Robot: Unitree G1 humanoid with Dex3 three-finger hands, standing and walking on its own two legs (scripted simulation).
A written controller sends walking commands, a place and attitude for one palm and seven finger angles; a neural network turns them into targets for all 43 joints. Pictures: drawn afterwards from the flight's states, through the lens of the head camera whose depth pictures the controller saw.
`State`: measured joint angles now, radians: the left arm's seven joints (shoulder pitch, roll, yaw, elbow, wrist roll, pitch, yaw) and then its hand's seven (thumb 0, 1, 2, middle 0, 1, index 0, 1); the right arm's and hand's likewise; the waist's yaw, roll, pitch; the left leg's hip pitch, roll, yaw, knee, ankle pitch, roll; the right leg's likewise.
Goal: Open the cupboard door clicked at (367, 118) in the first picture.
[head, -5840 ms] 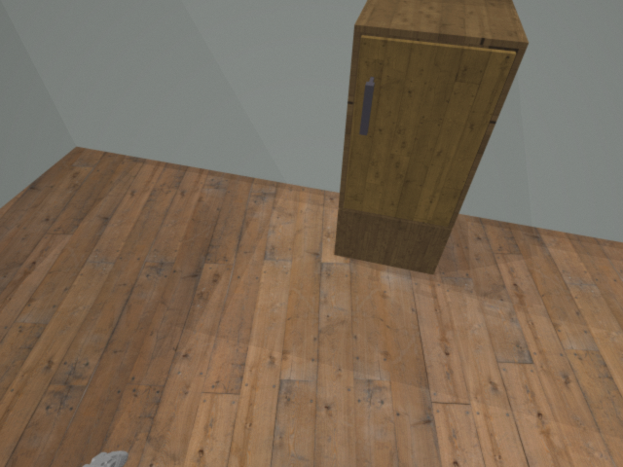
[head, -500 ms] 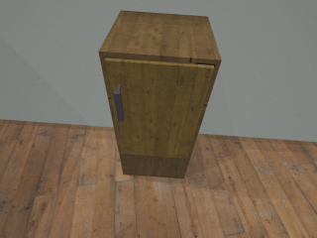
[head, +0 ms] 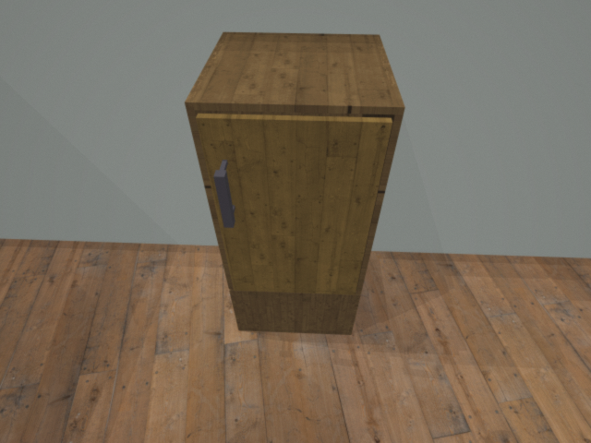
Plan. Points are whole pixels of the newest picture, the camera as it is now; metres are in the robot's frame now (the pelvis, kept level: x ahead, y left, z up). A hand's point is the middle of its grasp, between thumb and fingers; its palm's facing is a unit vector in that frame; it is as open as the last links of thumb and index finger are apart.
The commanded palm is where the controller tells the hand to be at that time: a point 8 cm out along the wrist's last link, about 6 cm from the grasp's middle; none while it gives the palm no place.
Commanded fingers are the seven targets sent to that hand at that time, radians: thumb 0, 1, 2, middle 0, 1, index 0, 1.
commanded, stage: look again from close up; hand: left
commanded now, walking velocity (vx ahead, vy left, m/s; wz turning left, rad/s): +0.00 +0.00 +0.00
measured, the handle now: (226, 194) +0.62 +0.19 -0.04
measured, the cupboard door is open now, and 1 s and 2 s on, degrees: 0 0 0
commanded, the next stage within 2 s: shuffle to correct the standing spot in 0.10 s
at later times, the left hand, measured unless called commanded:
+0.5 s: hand out of the picture -0.05 +0.14 -0.19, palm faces +0.09 -0.99 -0.13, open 7.4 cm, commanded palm none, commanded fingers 0.00 0.90 0.90 -0.20 -0.30 -0.20 -0.30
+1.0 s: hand out of the picture +0.06 +0.15 -0.18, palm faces +0.10 -0.99 -0.12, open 7.4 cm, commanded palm none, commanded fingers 0.00 0.90 0.90 -0.20 -0.30 -0.20 -0.30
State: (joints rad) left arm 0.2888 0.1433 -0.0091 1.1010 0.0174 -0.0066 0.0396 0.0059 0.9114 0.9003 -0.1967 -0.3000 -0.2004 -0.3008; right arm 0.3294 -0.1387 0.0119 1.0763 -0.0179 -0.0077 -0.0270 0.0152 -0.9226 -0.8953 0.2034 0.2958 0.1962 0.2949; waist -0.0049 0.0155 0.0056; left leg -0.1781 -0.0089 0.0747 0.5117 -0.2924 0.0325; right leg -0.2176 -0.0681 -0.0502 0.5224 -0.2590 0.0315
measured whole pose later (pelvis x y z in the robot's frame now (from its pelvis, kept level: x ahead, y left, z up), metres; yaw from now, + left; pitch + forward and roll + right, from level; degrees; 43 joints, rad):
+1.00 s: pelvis +0.10 +0.00 -0.01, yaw +1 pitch -1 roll -2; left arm 0.39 0.10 0.03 1.08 0.03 -0.02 0.03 0.01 0.91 0.90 -0.20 -0.30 -0.20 -0.30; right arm 0.27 -0.18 -0.03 1.03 -0.02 -0.03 -0.01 0.03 -0.95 -0.90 0.20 0.30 0.19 0.29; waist 0.02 0.00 0.02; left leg -0.36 0.07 0.06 0.56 -0.11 0.00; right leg -0.16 -0.02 -0.11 0.52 -0.34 0.01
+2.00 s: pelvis +0.08 +0.03 +0.00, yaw +0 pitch +0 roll -1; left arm 0.29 0.15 -0.01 1.09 0.02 -0.01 0.04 0.01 0.91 0.90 -0.20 -0.30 -0.20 -0.30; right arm 0.34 -0.15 0.02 1.05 -0.02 -0.01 -0.02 0.01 -0.93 -0.90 0.20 0.30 0.19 0.29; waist 0.00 0.02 0.02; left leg -0.21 -0.03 0.09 0.51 -0.30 0.07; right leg -0.22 -0.05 -0.06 0.51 -0.28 0.01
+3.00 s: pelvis +0.10 -0.01 +0.01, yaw +0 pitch +0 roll +1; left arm 0.27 0.15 -0.01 1.12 0.01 -0.02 0.04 0.01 0.91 0.90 -0.20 -0.30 -0.20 -0.30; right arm 0.26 -0.15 0.02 1.14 -0.01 -0.02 -0.04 0.00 -0.92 -0.90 0.20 0.30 0.20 0.29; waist 0.01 -0.01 0.04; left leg -0.12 -0.01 0.08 0.41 -0.29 0.02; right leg -0.15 -0.01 -0.08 0.45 -0.30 -0.02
